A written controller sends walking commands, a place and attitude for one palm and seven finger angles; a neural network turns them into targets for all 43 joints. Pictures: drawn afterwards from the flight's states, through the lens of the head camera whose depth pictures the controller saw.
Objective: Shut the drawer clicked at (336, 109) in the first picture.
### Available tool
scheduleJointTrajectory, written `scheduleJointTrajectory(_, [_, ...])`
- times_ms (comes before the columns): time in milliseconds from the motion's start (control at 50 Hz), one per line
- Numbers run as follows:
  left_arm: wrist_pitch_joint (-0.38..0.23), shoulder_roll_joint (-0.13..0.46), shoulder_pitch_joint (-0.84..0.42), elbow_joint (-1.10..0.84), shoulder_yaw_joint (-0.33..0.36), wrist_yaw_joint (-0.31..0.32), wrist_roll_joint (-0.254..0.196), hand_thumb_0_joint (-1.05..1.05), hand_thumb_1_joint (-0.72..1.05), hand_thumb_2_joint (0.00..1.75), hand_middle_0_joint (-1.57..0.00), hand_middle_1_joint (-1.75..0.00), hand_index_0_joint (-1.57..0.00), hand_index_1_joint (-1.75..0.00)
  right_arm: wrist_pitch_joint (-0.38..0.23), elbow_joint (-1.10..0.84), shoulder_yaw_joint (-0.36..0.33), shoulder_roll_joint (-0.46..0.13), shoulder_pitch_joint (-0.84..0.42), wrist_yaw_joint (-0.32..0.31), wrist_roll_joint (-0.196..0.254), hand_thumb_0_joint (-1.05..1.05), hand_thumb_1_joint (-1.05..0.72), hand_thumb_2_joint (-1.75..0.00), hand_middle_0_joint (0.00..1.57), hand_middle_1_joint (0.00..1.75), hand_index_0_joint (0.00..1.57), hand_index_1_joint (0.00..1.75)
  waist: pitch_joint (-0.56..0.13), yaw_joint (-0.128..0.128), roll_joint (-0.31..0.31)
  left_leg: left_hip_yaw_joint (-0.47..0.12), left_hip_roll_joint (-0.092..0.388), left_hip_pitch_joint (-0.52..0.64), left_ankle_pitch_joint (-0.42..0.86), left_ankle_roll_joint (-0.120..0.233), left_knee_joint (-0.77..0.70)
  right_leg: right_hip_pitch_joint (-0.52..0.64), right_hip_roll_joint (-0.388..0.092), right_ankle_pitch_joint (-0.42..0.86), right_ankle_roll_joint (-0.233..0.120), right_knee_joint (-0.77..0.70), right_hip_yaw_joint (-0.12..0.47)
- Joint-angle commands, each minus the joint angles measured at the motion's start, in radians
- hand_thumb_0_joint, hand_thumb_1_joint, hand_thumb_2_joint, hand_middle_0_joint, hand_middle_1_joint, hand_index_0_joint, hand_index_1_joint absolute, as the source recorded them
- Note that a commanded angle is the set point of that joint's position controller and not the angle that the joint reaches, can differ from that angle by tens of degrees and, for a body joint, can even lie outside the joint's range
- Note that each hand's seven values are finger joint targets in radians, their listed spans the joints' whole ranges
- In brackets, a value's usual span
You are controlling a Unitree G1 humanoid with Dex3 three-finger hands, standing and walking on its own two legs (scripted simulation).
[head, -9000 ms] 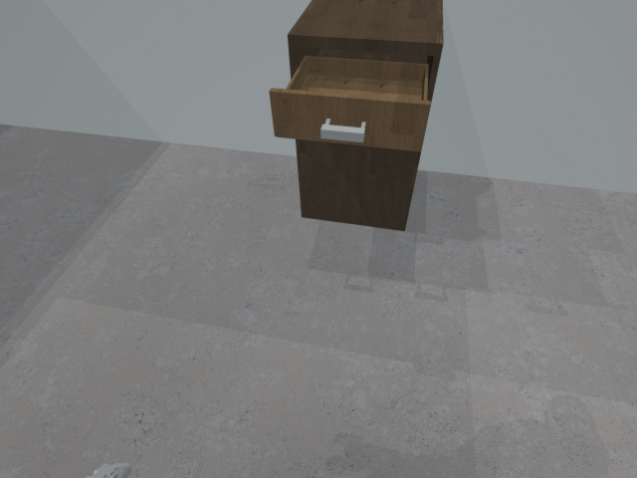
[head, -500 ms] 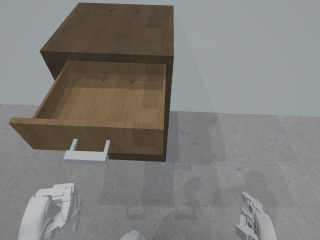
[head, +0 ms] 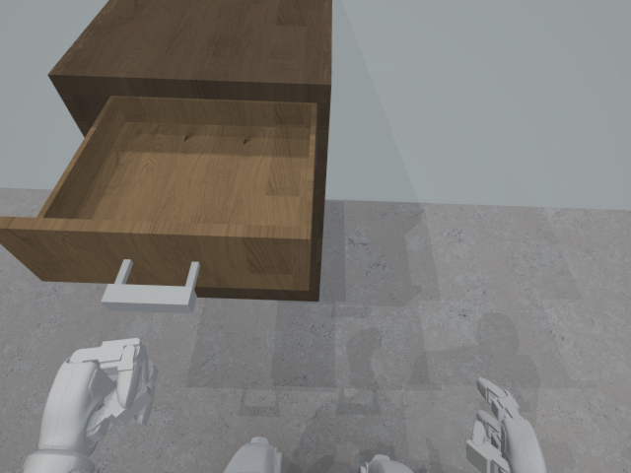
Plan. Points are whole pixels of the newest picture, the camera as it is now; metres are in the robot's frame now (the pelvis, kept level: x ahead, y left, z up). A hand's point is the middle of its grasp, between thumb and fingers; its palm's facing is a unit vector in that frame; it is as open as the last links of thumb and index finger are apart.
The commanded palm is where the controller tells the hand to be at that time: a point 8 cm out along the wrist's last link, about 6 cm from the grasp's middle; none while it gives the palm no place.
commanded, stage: bring the fist close to the handle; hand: left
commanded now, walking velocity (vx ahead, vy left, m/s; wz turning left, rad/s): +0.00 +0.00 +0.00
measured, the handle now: (155, 283) +0.36 +0.25 +0.00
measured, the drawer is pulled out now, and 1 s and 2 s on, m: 0.29 0.29 0.22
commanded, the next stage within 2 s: push the drawer shut in 0.94 s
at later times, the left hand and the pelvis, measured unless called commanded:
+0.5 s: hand (169, 364) +0.25 +0.20 +0.00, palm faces -0.01 -1.00 -0.03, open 3.3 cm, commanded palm +0.24 +0.25 +0.00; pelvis -0.02 +0.02 -0.04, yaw -1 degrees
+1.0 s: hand (172, 360) +0.26 +0.20 -0.01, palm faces -0.01 -1.00 -0.03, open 3.3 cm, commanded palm +0.24 +0.25 +0.00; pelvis -0.01 +0.02 -0.04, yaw -1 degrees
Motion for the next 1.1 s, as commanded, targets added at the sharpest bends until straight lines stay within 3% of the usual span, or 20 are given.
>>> scheduleJointTrajectory(0, [-0.089,0.115,0.014,-0.168,0.083,0.004,-0.02,0.0,0.9,0.9,-1.4,-1.6,-1.4,-1.6,-0.055,-0.152,-0.051,-0.122,-0.062,-0.007,0.0,0.0,-0.9,-0.9,0.2,0.3,0.2,0.3,-0.197,0.006,-0.001,0.012,-0.039,0.109,0.293,0.039,-0.103,0.12,0.001,0.327,0.029,-0.154,0.093])
scheduleJointTrajectory(40, [-0.106,0.096,-0.047,-0.175,0.045,0.0,-0.02,0.0,0.9,0.9,-1.4,-1.6,-1.4,-1.6,-0.062,-0.149,-0.049,-0.128,-0.06,-0.004,-0.003,0.0,-0.9,-0.9,0.2,0.3,0.2,0.3,-0.184,-0.011,0.011,0.008,-0.039,0.1,0.275,0.039,-0.09,0.078,0.002,0.301,0.028,-0.138,0.085])
scheduleJointTrajectory(100, [-0.122,0.094,-0.056,-0.137,0.044,0.002,-0.015,0.0,0.9,0.9,-1.4,-1.6,-1.4,-1.6,-0.062,-0.146,-0.052,-0.136,-0.06,-0.006,-0.006,0.0,-0.9,-0.9,0.2,0.3,0.2,0.3,-0.194,-0.01,-0.02,0.002,-0.036,0.076,0.245,0.041,-0.076,0.038,0.007,0.25,0.024,-0.117,0.078])
scheduleJointTrajectory(140, [-0.13,0.095,-0.101,-0.157,0.027,0.005,-0.009,0.0,0.9,0.9,-1.4,-1.6,-1.4,-1.6,-0.065,-0.148,-0.05,-0.141,-0.055,-0.004,-0.007,0.0,-0.9,-0.9,0.2,0.3,0.2,0.3,-0.219,-0.012,0.008,0.0,-0.036,0.079,0.241,0.041,-0.067,0.012,0.006,0.24,0.021,-0.096,0.072])
scheduleJointTrajectory(280, [-0.122,0.116,-0.22,-0.11,0.033,0.042,0.013,0.0,0.9,0.9,-1.4,-1.6,-1.4,-1.6,-0.045,-0.154,-0.042,-0.154,-0.049,-0.002,-0.013,0.0,-0.9,-0.9,0.2,0.3,0.2,0.3,-0.238,-0.013,0.014,-0.01,-0.034,0.025,0.169,0.041,-0.045,-0.059,0.012,0.143,0.015,-0.057,0.064])
scheduleJointTrajectory(360, [-0.109,0.122,-0.313,-0.064,0.031,0.049,0.022,0.0,0.9,0.9,-1.4,-1.6,-1.4,-1.6,-0.03,-0.155,-0.035,-0.161,-0.046,0.001,-0.015,0.0,-0.9,-0.9,0.2,0.3,0.2,0.3,-0.262,-0.017,0.016,-0.009,-0.034,-0.001,0.142,0.04,-0.025,-0.082,0.011,0.119,0.016,-0.042,0.07])
scheduleJointTrajectory(380, [-0.106,0.135,-0.318,-0.046,0.046,0.052,0.022,0.0,0.9,0.9,-1.4,-1.6,-1.4,-1.6,-0.026,-0.15,-0.037,-0.163,-0.043,0.0,-0.014,0.0,-0.9,-0.9,0.2,0.3,0.2,0.3,-0.264,-0.019,-0.014,-0.015,-0.031,-0.009,0.145,0.042,-0.021,-0.09,0.016,0.12,0.015,-0.034,0.067])
scheduleJointTrajectory(440, [-0.097,0.122,-0.338,-0.038,0.03,0.048,0.024,0.0,0.9,0.9,-1.4,-1.6,-1.4,-1.6,-0.016,-0.156,-0.035,-0.165,-0.041,0.008,-0.015,0.0,-0.9,-0.9,0.2,0.3,0.2,0.3,-0.296,-0.01,0.037,-0.014,-0.033,0.008,0.171,0.037,-0.02,-0.092,0.013,0.151,0.012,-0.019,0.063])
scheduleJointTrajectory(460, [-0.095,0.119,-0.359,-0.035,0.026,0.05,0.026,0.0,0.9,0.9,-1.4,-1.6,-1.4,-1.6,-0.013,-0.153,-0.035,-0.166,-0.04,0.008,-0.015,0.0,-0.9,-0.9,0.2,0.3,0.2,0.3,-0.309,-0.015,0.023,-0.016,-0.031,0.011,0.178,0.038,-0.015,-0.098,0.014,0.159,0.013,-0.01,0.06])
scheduleJointTrajectory(480, [-0.093,0.122,-0.353,-0.018,0.029,0.052,0.027,0.0,0.9,0.9,-1.4,-1.6,-1.4,-1.6,-0.01,-0.153,-0.035,-0.169,-0.038,0.008,-0.018,0.0,-0.9,-0.9,0.2,0.3,0.2,0.3,-0.312,-0.015,0.007,-0.021,-0.029,0.002,0.188,0.039,-0.011,-0.102,0.017,0.165,0.012,-0.002,0.057])
scheduleJointTrajectory(560, [-0.095,0.113,-0.369,-0.056,0.011,0.066,0.03,0.0,0.9,0.9,-1.4,-1.6,-1.4,-1.6,0.0,-0.162,-0.037,-0.168,-0.039,0.018,-0.018,0.0,-0.9,-0.9,0.2,0.3,0.2,0.3,-0.344,-0.006,0.049,-0.022,-0.029,0.029,0.196,0.033,-0.017,-0.11,0.012,0.17,0.009,0.008,0.053])
scheduleJointTrajectory(640, [-0.088,0.129,-0.305,-0.074,0.036,0.092,0.033,0.0,0.9,0.9,-1.4,-1.6,-1.4,-1.6,0.018,-0.168,-0.04,-0.166,-0.034,0.023,-0.017,0.0,-0.9,-0.9,0.2,0.3,0.2,0.3,-0.361,0.004,0.017,-0.021,-0.026,0.034,0.24,0.033,-0.02,-0.079,0.014,0.214,0.01,0.012,0.049])
scheduleJointTrajectory(660, [-0.085,0.101,-0.289,-0.077,0.007,0.094,0.035,0.0,0.9,0.9,-1.4,-1.6,-1.4,-1.6,0.021,-0.173,-0.038,-0.162,-0.038,0.026,-0.017,0.0,-0.9,-0.9,0.2,0.3,0.2,0.3,-0.343,0.0,0.023,-0.021,-0.028,0.034,0.237,0.032,-0.025,-0.082,0.015,0.211,0.01,0.008,0.046])
scheduleJointTrajectory(780, [-0.104,0.105,-0.343,-0.071,-0.003,0.109,0.048,0.0,0.9,0.9,-1.4,-1.6,-1.4,-1.6,0.033,-0.166,-0.038,-0.168,-0.036,0.019,-0.019,0.0,-0.9,-0.9,0.2,0.3,0.2,0.3,-0.296,-0.03,0.004,-0.029,-0.026,0.001,0.177,0.035,-0.015,-0.132,0.018,0.156,0.011,0.01,0.043])
scheduleJointTrajectory(900, [-0.115,0.109,-0.327,-0.089,-0.003,0.095,0.047,0.0,0.9,0.9,-1.4,-1.6,-1.4,-1.6,0.034,-0.167,-0.039,-0.168,-0.034,0.017,-0.019,0.0,-0.9,-0.9,0.2,0.3,0.2,0.3,-0.341,-0.014,0.053,-0.029,-0.026,0.042,0.222,0.031,-0.014,-0.126,0.015,0.187,0.007,0.019,0.043])
scheduleJointTrajectory(940, [-0.109,0.098,-0.321,-0.098,-0.018,0.094,0.045,0.0,0.9,0.9,-1.4,-1.6,-1.4,-1.6,0.035,-0.169,-0.039,-0.166,-0.035,0.019,-0.018,0.0,-0.9,-0.9,0.2,0.3,0.2,0.3,-0.335,-0.016,0.054,-0.034,-0.024,0.059,0.232,0.028,-0.02,-0.128,0.015,0.192,0.007,0.015,0.039])
scheduleJointTrajectory(980, [-0.098,0.103,-0.304,-0.084,-0.013,0.096,0.043,0.0,0.9,0.9,-1.4,-1.6,-1.4,-1.6,0.039,-0.171,-0.039,-0.168,-0.033,0.017,-0.018,0.0,-0.9,-0.9,0.2,0.3,0.2,0.3,-0.336,-0.023,0.012,-0.034,-0.025,0.034,0.229,0.035,-0.012,-0.117,0.018,0.197,0.01,0.014,0.04])
scheduleJointTrajectory(1000, [-0.094,0.111,-0.294,-0.075,0.003,0.097,0.044,0.0,0.9,0.9,-1.4,-1.6,-1.4,-1.6,0.043,-0.171,-0.039,-0.167,-0.033,0.017,-0.018,0.0,-0.9,-0.9,0.2,0.3,0.2,0.3,-0.337,-0.015,0.018,-0.027,-0.027,0.029,0.235,0.034,-0.008,-0.108,0.017,0.209,0.01,0.015,0.044])
scheduleJointTrajectory(1080, [-0.096,0.118,-0.347,-0.077,0.003,0.109,0.05,0.0,0.9,0.9,-1.4,-1.6,-1.4,-1.6,0.047,-0.17,-0.037,-0.167,-0.031,0.017,-0.02,0.0,-0.9,-0.9,0.2,0.3,0.2,0.3,-0.312,-0.028,0.019,-0.027,-0.027,0.013,0.222,0.035,-0.001,-0.122,0.018,0.2,0.011,0.015,0.045])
